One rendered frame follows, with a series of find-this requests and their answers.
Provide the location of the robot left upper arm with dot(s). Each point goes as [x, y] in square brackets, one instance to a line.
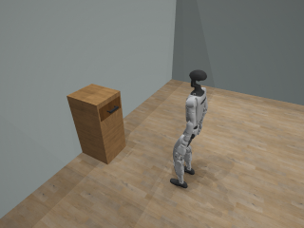
[191, 104]

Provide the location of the robot left hand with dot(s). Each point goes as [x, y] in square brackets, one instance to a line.
[180, 150]

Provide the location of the cabinet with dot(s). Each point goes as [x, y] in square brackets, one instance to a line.
[104, 140]

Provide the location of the handle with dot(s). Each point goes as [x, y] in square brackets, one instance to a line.
[112, 110]

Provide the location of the robot right upper arm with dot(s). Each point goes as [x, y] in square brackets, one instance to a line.
[206, 103]

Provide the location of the drawer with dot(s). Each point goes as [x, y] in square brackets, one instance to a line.
[103, 110]

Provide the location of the robot right hand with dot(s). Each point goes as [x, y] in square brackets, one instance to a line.
[200, 127]

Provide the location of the right robot foot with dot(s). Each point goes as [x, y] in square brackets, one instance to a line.
[191, 171]

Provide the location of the robot left forearm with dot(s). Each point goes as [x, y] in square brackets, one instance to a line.
[187, 135]

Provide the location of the robot left shin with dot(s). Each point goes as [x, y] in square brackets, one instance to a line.
[179, 169]

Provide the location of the robot right forearm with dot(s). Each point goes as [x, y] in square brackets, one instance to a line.
[202, 117]

